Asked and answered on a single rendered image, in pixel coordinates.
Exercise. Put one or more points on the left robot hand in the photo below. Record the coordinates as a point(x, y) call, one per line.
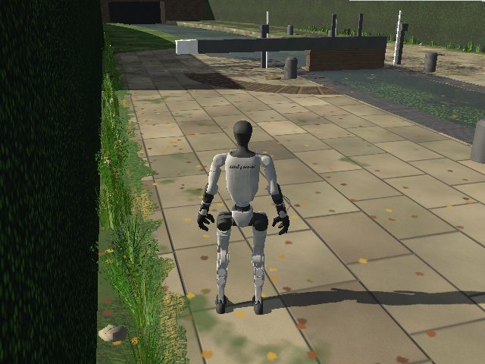
point(202, 218)

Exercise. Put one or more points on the robot right upper arm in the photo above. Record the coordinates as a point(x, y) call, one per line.
point(270, 173)

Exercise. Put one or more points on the right robot thigh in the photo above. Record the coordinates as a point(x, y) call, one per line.
point(259, 227)

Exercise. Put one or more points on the robot left shin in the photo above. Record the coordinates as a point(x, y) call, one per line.
point(221, 279)

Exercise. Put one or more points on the robot right forearm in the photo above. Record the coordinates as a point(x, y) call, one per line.
point(279, 203)

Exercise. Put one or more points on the robot left upper arm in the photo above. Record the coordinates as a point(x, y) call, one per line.
point(215, 171)

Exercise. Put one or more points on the right robot hand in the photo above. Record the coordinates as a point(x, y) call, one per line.
point(285, 223)

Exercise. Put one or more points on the robot left forearm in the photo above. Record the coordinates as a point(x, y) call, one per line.
point(206, 202)

